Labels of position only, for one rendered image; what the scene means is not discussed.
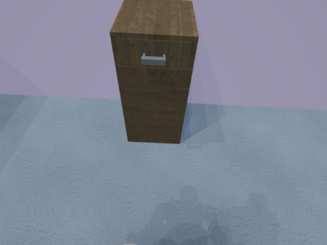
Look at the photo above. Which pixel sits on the handle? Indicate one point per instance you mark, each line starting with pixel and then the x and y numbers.
pixel 148 60

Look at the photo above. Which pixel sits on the cabinet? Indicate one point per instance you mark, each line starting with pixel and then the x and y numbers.
pixel 154 99

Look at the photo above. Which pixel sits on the drawer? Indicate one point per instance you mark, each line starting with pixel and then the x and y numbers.
pixel 131 50

